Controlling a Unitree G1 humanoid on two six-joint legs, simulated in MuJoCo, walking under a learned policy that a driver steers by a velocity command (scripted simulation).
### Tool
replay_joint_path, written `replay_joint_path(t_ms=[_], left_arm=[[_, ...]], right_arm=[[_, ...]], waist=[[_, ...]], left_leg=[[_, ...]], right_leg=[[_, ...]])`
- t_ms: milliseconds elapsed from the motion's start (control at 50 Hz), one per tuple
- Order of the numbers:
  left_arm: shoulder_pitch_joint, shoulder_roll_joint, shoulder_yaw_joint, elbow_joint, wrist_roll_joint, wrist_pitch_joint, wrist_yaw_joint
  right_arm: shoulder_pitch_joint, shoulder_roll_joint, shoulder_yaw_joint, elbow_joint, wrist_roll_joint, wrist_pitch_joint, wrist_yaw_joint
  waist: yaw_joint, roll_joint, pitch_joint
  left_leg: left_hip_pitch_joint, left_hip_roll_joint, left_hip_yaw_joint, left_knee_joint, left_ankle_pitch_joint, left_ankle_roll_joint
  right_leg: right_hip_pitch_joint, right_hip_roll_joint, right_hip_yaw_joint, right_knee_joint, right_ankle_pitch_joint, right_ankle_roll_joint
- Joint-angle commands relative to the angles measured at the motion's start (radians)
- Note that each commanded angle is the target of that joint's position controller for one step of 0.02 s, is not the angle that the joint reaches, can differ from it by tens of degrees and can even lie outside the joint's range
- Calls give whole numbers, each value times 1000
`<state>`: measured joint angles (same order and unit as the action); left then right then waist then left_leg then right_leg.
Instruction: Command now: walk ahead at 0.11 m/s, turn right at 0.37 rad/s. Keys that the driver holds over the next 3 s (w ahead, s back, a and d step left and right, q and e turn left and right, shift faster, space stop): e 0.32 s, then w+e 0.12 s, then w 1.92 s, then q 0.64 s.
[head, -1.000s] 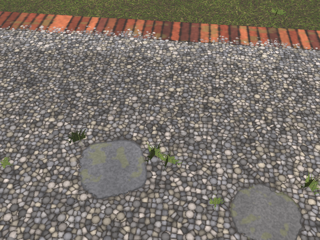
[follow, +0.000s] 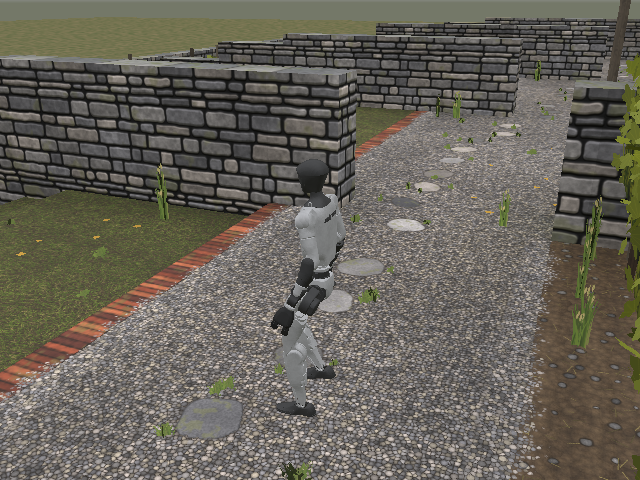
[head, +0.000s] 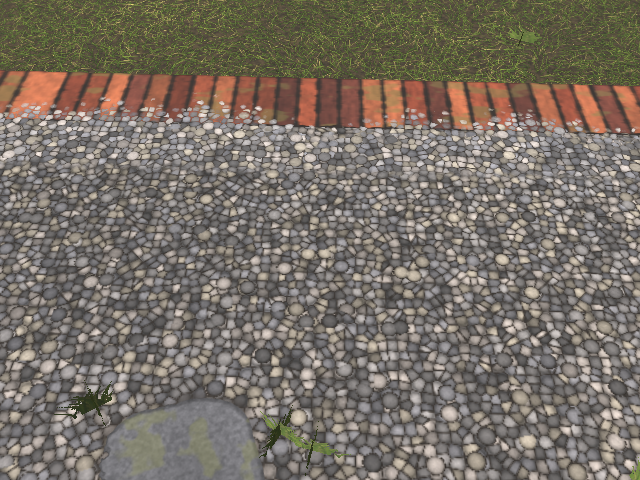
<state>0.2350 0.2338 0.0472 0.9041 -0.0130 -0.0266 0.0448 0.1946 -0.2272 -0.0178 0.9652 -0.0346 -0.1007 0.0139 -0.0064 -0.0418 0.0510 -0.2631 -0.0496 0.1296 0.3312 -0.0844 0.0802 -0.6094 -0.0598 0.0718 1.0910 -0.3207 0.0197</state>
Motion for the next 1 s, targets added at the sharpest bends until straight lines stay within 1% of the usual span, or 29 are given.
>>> replay_joint_path(t_ms=[20,100,160,200,240,260,280,300,320,340,360,380,400,420,460,540,680,720,760,780,800,820,840,860,880,900,920,940,1000], left_arm=[[114,58,22,-42,9,29,4],[2,70,31,-104,3,39,-12],[-47,73,37,-141,-2,39,-24],[-57,69,41,-164,-5,36,-35],[-17,66,48,-164,-5,30,-47],[16,106,64,-160,0,29,-45],[64,213,97,-163,4,30,-31],[92,314,115,-179,26,26,-25],[121,238,95,-184,38,6,-33],[87,219,90,-191,27,-10,-33],[36,202,88,-205,1,-17,-33],[9,174,79,-214,-22,-15,-31],[3,158,71,-219,-21,-14,-27],[13,153,68,-220,-13,-17,-24],[44,162,68,-216,0,-31,-17],[85,177,70,-196,2,-47,-14],[114,193,70,-161,-2,-52,-33],[115,192,68,-156,-4,-49,-37],[99,182,63,-155,-8,-43,-38],[94,164,55,-157,-5,-40,-37],[71,131,43,-167,2,-42,-36],[80,72,24,-196,5,-53,-36],[100,80,22,-219,-6,-73,-30],[82,159,41,-208,-23,-82,-32],[53,168,42,-207,-24,-83,-36],[37,156,40,-205,-12,-81,-37],[21,147,42,-210,-1,-78,-38],[21,132,42,-214,3,-73,-40],[0,103,35,-228,9,-63,-38]], right_arm=[[-85,-169,-37,-81,11,4,-38],[-68,-203,-55,-87,31,41,-66],[-44,-218,-65,-86,41,68,-70],[-38,-227,-72,-88,48,83,-71],[-50,-224,-74,-94,65,97,-74],[-5,-199,-70,-81,63,100,-72],[-11,-148,-56,-102,34,97,-63],[-82,-103,-41,-174,9,87,-60],[-139,-146,-51,-179,10,78,-52],[-125,-165,-60,-177,37,74,-41],[-103,-169,-66,-157,46,72,-40],[-121,-184,-72,-156,39,70,-41],[-135,-178,-74,-159,35,66,-36],[-146,-169,-74,-164,37,57,-29],[-166,-159,-75,-164,42,35,-22],[-210,-121,-61,-163,37,8,-11],[-261,-133,-51,-179,52,-19,8],[-249,-142,-51,-180,55,-28,14],[-176,-149,-55,-157,53,-34,16],[-102,-161,-63,-130,50,-34,13],[18,-194,-78,-101,46,-35,5],[150,-289,-103,-83,36,-34,-2],[233,-313,-113,-56,42,-28,9],[189,-232,-89,-66,53,-30,14],[125,-185,-75,-88,51,-25,14],[71,-162,-65,-107,44,-21,16],[42,-145,-58,-116,38,-18,17],[33,-139,-53,-117,33,-16,17],[72,-162,-56,-98,38,-18,10]], waist=[[52,111,-108],[10,114,-88],[-16,113,-88],[-14,122,-95],[19,123,-113],[26,88,-125],[22,-95,-146],[22,-305,-144],[65,-134,-217],[35,-85,-224],[10,-30,-217],[11,-30,-190],[9,-50,-164],[9,-67,-138],[20,-71,-107],[53,-82,-102],[85,-81,-30],[75,-84,-31],[27,-80,-48],[-7,-73,-75],[-64,-41,-126],[-96,163,-219],[-104,362,-243],[-93,245,-151],[-69,184,-84],[-48,137,-53],[-32,122,-30],[-18,132,-28],[-14,130,-30]], left_leg=[[-48,321,-125,-153,244,193],[23,346,-122,-161,34,183],[102,370,-119,-114,16,171],[151,385,-115,-57,61,150],[155,359,-74,49,87,89],[116,313,-35,147,52,28],[-64,215,55,410,-102,-56],[-402,45,38,647,-544,-129],[-439,49,-138,821,-577,-120],[-467,69,-179,853,-480,-100],[-481,97,-193,820,-389,-90],[-497,114,-198,772,-324,-87],[-472,114,-194,743,-255,-85],[-465,103,-189,699,-203,-84],[-473,93,-188,565,-128,-84],[-391,89,-175,350,-38,-96],[-298,87,-150,213,-54,-66],[-245,82,-139,186,-77,-46],[-114,66,-113,130,-54,-28],[-5,57,-107,119,-57,-17],[160,114,-175,112,-76,16],[417,300,-433,59,-149,111],[544,434,-783,-73,-330,221],[489,430,-777,-88,-446,208],[408,391,-666,-97,-427,167],[332,350,-580,-119,-353,148],[266,324,-518,-143,-254,139],[216,296,-459,-163,-174,130],[190,261,-338,-182,104,136]], right_leg=[[128,-45,-6,-82,91,13],[100,-44,-48,-221,87,13],[105,-24,-89,-316,21,2],[132,-4,-116,-404,-9,-17],[237,38,-160,-588,104,-56],[334,48,-126,-683,224,-88],[490,-103,97,-730,521,-153],[627,-315,432,-731,782,-352],[642,-314,420,-730,792,-390],[647,-256,336,-737,659,-340],[633,-205,295,-753,424,-282],[605,-190,296,-795,213,-258],[557,-166,295,-837,68,-254],[535,-149,304,-871,-14,-256],[558,-143,294,-897,3,-252],[560,-134,241,-904,86,-243],[509,-152,252,-894,41,-245],[507,-159,264,-868,63,-240],[477,-139,252,-812,117,-217],[443,-110,234,-754,168,-200],[360,-59,184,-610,232,-166],[135,62,48,-283,138,-95],[-126,136,29,-35,-239,-57],[-232,74,86,96,-214,-69],[-252,25,63,115,-117,-81],[-230,-12,34,89,-30,-80],[-199,-41,25,46,28,-75],[-152,-58,15,18,66,-69],[-145,-63,-25,-58,158,-37]])
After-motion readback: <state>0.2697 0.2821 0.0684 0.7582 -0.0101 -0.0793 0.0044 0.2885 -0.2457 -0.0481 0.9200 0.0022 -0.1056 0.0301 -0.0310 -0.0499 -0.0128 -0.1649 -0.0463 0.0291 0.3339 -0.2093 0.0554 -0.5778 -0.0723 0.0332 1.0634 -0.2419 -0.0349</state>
